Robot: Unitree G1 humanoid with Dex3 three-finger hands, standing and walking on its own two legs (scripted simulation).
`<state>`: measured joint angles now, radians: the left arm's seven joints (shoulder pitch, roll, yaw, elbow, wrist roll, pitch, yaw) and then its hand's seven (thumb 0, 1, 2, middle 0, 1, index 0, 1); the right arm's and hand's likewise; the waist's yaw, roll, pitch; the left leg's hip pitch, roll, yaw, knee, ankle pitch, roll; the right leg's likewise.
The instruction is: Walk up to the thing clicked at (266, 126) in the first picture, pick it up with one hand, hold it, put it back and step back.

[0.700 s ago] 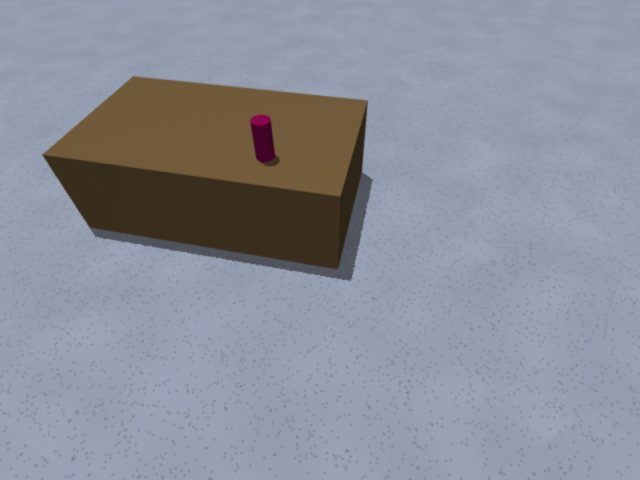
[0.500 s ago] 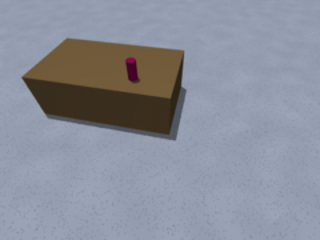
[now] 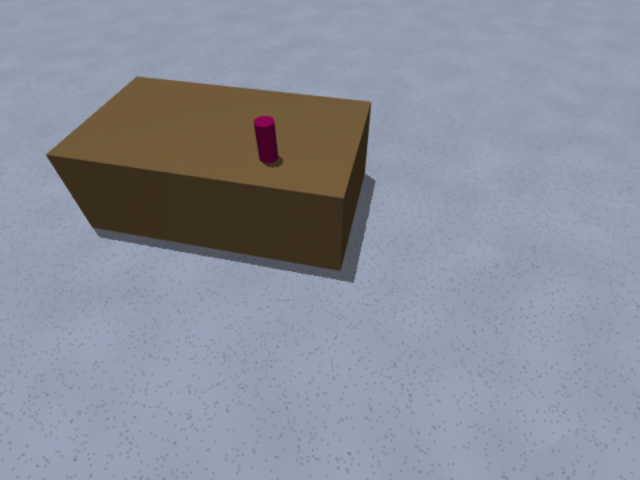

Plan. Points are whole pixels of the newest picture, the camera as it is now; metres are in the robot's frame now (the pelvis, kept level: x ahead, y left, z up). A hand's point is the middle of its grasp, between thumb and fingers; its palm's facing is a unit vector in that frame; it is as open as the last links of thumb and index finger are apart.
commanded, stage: stand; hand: left
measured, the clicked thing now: (266, 140) +1.25 +0.23 -0.32
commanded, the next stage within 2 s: walk up in 0.42 s
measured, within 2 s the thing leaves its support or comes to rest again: neither
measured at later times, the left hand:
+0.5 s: hand out of the picture +0.07 +0.26 -0.15, palm faces -0.02 -0.94 -0.34, open 7.4 cm
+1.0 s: hand (106, 419) +0.25 +0.35 -0.14, palm faces -0.16 -0.90 -0.40, open 7.4 cm
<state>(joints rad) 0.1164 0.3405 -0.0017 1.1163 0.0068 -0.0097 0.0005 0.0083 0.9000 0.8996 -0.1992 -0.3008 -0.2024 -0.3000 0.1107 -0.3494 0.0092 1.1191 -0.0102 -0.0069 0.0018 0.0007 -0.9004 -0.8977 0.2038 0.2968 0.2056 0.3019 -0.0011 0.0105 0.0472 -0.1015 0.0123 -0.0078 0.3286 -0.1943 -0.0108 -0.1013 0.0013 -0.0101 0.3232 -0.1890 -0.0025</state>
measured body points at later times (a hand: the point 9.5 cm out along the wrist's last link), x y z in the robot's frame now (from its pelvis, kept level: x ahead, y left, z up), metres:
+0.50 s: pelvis +0.01 +0.00 +0.00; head +0.01 +0.00 +0.45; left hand +0.07 +0.31 -0.13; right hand +0.08 -0.31 -0.14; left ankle -0.01 +0.12 -0.74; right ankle -0.01 -0.12 -0.75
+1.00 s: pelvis +0.15 +0.07 -0.01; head +0.17 +0.06 +0.44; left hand +0.26 +0.39 -0.12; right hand +0.15 -0.25 -0.13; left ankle +0.11 +0.19 -0.75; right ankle +0.23 -0.07 -0.72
